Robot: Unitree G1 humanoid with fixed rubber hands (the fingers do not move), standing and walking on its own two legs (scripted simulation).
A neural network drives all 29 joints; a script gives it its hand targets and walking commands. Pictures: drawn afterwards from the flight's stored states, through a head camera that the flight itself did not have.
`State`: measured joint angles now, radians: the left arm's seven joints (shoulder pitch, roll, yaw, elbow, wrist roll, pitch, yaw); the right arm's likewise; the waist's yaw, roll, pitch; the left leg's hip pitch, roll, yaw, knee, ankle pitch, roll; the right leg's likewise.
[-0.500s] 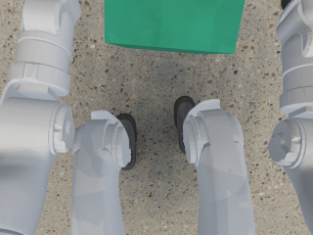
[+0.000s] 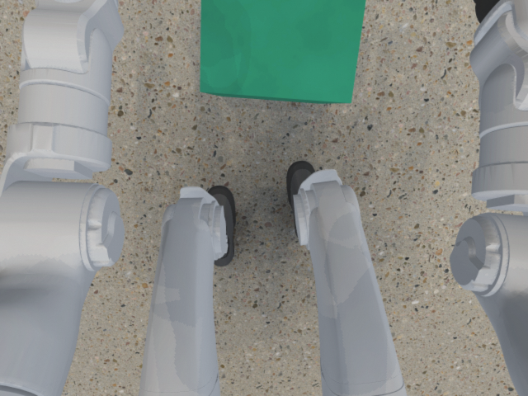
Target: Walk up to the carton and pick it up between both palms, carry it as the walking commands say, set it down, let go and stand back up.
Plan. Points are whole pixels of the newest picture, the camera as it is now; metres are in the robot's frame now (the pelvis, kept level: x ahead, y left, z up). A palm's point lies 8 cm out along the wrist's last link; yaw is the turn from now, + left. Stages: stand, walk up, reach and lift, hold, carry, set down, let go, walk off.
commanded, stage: set down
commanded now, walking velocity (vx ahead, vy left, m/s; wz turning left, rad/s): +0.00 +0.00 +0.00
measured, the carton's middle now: (278, 26) +0.54 -0.07 -0.42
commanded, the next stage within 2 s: let go in 0.54 s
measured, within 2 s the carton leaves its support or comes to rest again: neither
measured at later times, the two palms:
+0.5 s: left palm out of the picture +0.57 +0.13 -0.01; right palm out of the picture +0.50 -0.27 -0.01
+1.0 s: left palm out of the picture +0.46 +0.16 +0.05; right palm out of the picture +0.42 -0.26 +0.07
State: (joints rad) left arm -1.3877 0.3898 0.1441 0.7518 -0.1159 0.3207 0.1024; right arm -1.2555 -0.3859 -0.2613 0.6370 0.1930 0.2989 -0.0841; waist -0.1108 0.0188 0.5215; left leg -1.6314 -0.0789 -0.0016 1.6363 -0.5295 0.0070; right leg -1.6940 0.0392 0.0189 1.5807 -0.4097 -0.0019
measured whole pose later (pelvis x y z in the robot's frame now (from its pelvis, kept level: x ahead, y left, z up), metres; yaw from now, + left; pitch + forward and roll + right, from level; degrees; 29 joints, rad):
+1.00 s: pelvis +0.11 -0.01 +0.18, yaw -1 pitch +31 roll +0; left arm -0.45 0.12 0.14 0.58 0.09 0.10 0.09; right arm -0.38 -0.23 -0.20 0.58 0.00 0.06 0.10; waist -0.06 0.00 0.04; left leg -0.96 -0.04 -0.07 0.73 -0.32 0.00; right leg -1.00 0.06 0.03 0.68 -0.22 -0.02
